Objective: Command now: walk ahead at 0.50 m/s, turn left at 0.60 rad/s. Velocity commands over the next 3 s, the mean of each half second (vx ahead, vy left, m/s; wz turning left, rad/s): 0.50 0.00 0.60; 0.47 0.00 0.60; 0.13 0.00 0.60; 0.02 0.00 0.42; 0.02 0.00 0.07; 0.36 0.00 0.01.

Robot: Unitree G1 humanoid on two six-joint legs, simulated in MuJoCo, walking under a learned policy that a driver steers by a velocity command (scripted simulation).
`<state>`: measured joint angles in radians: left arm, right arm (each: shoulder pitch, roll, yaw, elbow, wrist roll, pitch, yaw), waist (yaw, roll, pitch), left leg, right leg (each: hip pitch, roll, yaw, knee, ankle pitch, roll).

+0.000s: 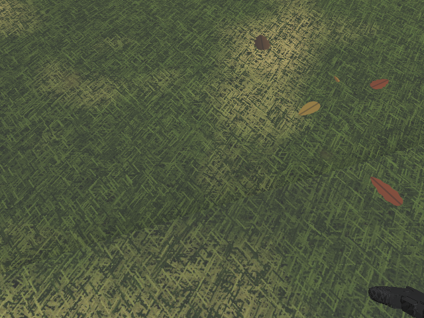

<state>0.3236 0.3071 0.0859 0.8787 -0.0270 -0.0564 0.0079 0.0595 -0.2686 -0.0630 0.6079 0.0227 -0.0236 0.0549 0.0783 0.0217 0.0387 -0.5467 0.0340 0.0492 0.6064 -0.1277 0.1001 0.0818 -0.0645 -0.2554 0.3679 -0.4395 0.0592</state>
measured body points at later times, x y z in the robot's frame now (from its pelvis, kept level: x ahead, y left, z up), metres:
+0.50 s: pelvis +0.32 +0.02 +0.00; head +0.35 +0.03 +0.45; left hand +0.50 +0.29 -0.07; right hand +0.40 -0.24 -0.12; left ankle +0.13 +0.09 -0.71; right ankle +0.46 -0.06 -0.72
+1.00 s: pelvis +0.57 +0.14 +0.00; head +0.58 +0.16 +0.45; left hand +0.42 +0.35 -0.14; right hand +0.86 +0.06 -0.09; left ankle +0.59 +0.28 -0.72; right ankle +0.47 -0.06 -0.71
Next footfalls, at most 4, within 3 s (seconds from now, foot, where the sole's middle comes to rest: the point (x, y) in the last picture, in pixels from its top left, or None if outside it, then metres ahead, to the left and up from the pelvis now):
0.02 left None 0.17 0.10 -0.76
0.46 right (251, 300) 0.50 -0.05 -0.76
0.98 left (141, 255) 0.62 0.31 -0.76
1.50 right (179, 202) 0.92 0.23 -0.90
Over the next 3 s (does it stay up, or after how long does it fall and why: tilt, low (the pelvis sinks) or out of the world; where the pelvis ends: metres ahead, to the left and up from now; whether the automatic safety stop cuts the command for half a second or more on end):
stays up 0.83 0.34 -0.07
